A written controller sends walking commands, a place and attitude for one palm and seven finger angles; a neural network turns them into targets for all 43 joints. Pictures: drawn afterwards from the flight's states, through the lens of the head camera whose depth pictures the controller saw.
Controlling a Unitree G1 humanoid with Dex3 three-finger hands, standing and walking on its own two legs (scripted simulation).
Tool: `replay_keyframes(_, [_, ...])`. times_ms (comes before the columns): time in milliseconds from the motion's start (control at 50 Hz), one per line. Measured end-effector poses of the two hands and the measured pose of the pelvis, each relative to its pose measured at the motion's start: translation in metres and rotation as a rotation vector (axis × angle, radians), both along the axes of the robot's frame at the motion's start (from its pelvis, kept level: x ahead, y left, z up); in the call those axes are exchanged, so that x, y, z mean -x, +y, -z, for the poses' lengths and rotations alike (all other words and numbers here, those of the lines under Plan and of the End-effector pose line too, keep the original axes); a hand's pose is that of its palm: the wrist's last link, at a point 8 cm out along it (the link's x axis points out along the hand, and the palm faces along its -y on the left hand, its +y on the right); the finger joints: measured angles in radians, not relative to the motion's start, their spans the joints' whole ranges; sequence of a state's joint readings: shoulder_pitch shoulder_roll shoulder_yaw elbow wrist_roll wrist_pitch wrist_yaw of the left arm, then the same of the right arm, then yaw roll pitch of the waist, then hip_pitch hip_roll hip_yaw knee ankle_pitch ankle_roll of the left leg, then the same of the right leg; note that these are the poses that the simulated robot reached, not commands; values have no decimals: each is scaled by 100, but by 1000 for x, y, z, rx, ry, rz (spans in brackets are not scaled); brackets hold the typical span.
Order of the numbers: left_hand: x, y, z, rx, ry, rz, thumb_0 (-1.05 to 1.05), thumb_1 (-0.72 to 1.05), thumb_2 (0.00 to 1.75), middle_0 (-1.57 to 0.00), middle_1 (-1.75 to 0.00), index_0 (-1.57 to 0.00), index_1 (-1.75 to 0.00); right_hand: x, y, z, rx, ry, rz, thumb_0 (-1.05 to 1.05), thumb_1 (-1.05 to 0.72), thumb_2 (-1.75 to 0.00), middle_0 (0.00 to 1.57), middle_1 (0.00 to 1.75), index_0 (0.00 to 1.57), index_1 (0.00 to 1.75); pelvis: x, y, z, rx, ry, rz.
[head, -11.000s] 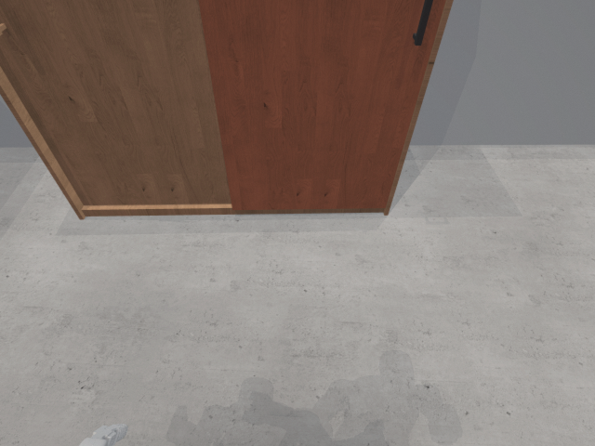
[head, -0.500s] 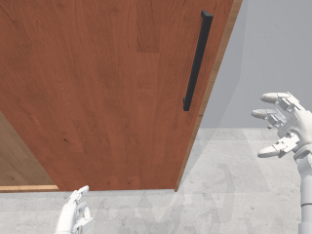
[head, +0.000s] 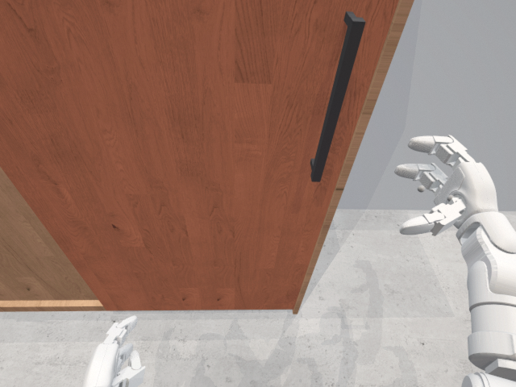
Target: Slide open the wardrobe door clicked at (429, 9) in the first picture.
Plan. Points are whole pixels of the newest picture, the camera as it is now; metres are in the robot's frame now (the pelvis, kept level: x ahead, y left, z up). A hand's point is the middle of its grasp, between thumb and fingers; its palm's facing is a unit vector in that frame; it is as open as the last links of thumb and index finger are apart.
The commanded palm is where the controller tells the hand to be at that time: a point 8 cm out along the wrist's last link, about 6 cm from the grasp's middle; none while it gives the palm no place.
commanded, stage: move the hooked fingers beside the handle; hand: right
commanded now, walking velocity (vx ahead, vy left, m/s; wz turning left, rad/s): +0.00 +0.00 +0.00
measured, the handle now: (330, 109) +0.52 -0.08 +0.19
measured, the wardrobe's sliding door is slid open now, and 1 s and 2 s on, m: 0.00 0.00 0.00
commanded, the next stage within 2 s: feel for the door with the fingertips in 1.78 s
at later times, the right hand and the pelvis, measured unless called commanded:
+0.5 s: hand (384, 158) +0.44 -0.17 +0.16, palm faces -0.09 +1.00 +0.02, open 14.0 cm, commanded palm +0.42 -0.22 +0.16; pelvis +0.00 -0.01 +0.00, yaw +1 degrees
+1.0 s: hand (377, 155) +0.45 -0.16 +0.15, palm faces -0.05 +1.00 +0.00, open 14.0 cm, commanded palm +0.43 -0.21 +0.16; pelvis +0.00 -0.01 +0.00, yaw +3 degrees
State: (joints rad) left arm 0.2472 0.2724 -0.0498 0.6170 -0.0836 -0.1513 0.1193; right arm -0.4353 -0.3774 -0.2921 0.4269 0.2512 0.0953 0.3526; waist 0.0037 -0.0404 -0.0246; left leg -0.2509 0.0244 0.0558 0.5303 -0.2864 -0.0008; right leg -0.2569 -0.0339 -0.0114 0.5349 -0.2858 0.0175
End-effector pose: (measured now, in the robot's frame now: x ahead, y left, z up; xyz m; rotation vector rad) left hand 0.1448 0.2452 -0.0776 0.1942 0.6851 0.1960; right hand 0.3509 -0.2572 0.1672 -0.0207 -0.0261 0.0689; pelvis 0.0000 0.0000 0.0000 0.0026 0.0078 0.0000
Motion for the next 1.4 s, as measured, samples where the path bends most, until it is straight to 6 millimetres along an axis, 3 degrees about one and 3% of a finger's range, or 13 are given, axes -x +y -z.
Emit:
replay_keyframes(460, [69,9,22,-10,224,-92,1,90,89,-20,-30,-20,-30,-65,33,4,-31,24,-27,-2,50,-30,30,120,30,120,2,-6,2,-2,50,-15])
replay_keyframes(780, [97,5,31,14,308,-125,1,90,89,-20,-30,-20,-30,-97,61,6,-36,19,-27,-2,50,-30,30,120,30,120,0,-9,4,0,92,-32])
replay_keyframes(960, [100,7,31,29,312,-140,1,90,89,-20,-30,-20,-30,-90,46,15,-29,17,13,-2,50,-30,30,120,30,120,-2,-7,4,2,92,-47])
replay_keyframes(1040, [95,10,29,17,301,-134,1,90,89,-20,-30,-20,-30,-80,40,10,-10,-15,6,-2,50,-30,30,120,30,120,-1,-6,4,-3,83,-40])
replay_keyframes(1140, [81,10,28,7,273,-103,1,90,89,-20,-30,-20,-30,-71,49,1,-19,-28,-36,-2,50,-30,30,120,30,120,1,-7,4,-7,70,-21])
replay_keyframes(1260, [66,8,23,3,221,-74,1,90,89,-20,-30,-20,-30,-75,61,11,-37,46,-24,-2,50,-29,30,120,30,120,8,-7,5,-4,74,-12])
replay_keyframes(1400, [72,4,25,19,209,-74,1,90,89,-20,-30,-20,-30,-76,65,3,-11,-37,-5,-2,50,-30,30,120,30,120,11,-6,6,0,78,-26])
